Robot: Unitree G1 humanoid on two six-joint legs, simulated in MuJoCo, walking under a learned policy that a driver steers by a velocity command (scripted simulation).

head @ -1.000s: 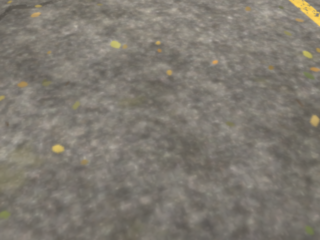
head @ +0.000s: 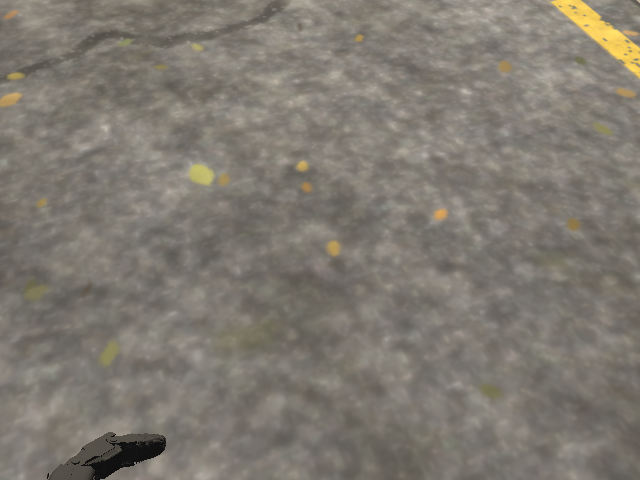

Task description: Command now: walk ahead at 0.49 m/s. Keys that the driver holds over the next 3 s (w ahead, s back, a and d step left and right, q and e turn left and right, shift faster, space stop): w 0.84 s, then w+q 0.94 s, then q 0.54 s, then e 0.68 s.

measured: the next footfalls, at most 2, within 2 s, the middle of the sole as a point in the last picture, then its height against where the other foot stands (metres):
left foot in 0.52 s outside the picture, level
right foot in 1.06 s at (355, 341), level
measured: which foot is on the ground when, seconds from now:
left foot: down 0.00-0.00, up 0.02-0.50, down 0.52-1.00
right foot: down 0.00-0.52, up 0.54-1.00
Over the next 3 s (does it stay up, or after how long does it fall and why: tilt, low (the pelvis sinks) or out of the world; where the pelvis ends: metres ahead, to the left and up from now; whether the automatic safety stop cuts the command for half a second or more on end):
stays up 1.13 0.21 0.02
